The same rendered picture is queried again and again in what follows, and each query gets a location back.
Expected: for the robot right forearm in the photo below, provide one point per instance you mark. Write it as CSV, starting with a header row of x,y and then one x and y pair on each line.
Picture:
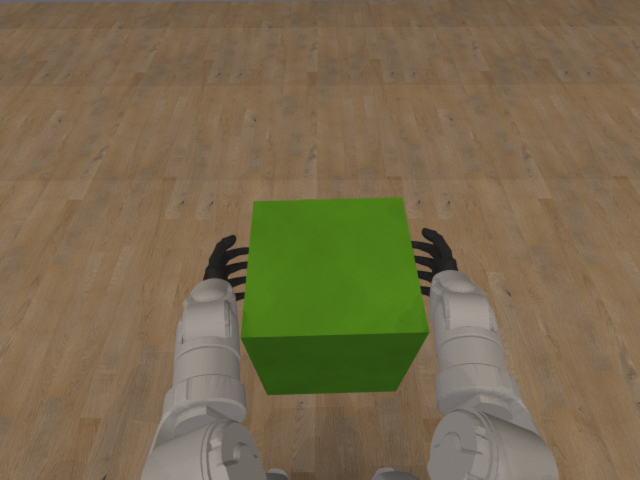
x,y
471,362

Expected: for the left robot upper arm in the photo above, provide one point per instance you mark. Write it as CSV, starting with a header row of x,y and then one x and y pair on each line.
x,y
220,450

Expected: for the right robot upper arm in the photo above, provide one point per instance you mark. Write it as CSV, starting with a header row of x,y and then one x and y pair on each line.
x,y
469,444

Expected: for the robot left hand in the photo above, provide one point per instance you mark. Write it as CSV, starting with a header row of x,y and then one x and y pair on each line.
x,y
217,267

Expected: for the robot left forearm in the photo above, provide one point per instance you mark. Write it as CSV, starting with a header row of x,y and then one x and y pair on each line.
x,y
206,378

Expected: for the robot right hand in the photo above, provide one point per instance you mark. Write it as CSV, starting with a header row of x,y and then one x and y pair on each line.
x,y
441,253

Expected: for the carton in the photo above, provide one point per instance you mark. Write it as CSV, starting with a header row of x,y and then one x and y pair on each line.
x,y
332,300

